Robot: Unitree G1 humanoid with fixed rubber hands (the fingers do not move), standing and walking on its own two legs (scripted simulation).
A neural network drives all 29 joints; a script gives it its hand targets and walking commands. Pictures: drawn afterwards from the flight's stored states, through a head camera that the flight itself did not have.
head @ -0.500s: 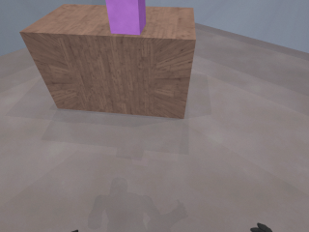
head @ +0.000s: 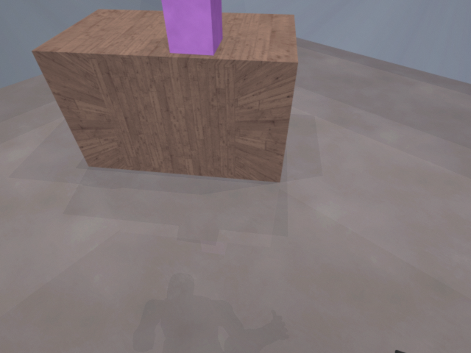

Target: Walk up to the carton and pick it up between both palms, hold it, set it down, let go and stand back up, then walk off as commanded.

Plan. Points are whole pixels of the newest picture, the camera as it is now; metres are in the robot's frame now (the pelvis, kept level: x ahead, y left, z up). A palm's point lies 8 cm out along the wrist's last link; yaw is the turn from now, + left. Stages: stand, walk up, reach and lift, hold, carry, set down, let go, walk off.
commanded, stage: stand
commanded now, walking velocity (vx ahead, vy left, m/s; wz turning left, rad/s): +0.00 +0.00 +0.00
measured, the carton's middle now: (194, 16) +1.43 +0.21 +0.09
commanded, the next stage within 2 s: none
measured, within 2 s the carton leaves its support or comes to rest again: neither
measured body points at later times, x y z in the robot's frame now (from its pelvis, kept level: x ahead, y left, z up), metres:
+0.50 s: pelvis +0.00 +0.00 +0.00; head -0.01 +0.00 +0.45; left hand +0.09 +0.27 -0.13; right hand +0.11 -0.29 -0.11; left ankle +0.02 +0.12 -0.72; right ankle +0.02 -0.12 -0.72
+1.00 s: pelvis -0.01 +0.00 +0.01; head -0.01 +0.00 +0.46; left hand +0.08 +0.27 -0.13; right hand +0.10 -0.29 -0.11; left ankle +0.02 +0.12 -0.72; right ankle +0.02 -0.12 -0.72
